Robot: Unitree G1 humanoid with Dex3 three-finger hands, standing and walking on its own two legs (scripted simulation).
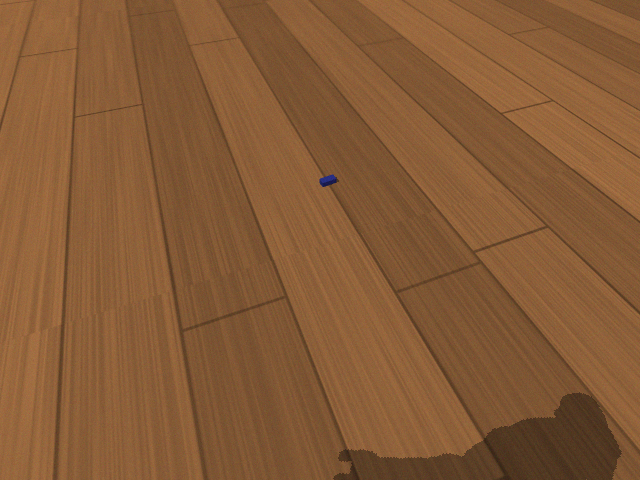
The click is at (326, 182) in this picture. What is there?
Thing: small brick
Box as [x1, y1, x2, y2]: [319, 174, 335, 186]
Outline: 335,177 332,174 320,178 319,182 322,186 335,182
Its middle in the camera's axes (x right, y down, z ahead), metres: +0.05 -0.27 +1.87
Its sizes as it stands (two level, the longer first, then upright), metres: 0.075 0.036 0.025
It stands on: the floor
